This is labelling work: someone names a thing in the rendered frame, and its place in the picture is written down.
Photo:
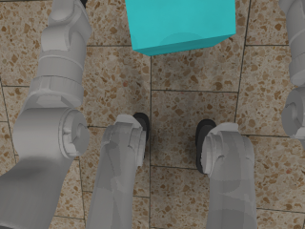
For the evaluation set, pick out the robot right forearm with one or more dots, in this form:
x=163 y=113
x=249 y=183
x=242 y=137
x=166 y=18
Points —
x=295 y=25

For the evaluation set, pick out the robot left upper arm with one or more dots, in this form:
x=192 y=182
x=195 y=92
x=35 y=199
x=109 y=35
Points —
x=47 y=141

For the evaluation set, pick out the robot right upper arm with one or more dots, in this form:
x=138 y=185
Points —
x=293 y=115

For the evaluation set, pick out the robot right shin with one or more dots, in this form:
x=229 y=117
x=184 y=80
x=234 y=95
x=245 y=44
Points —
x=233 y=127

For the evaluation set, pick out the carton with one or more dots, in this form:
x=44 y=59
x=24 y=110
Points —
x=167 y=26

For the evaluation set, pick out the robot shin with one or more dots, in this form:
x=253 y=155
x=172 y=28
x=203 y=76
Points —
x=233 y=127
x=126 y=118

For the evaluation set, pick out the robot left forearm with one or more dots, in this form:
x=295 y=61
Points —
x=58 y=82

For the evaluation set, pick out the robot left shin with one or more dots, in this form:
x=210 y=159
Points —
x=126 y=118

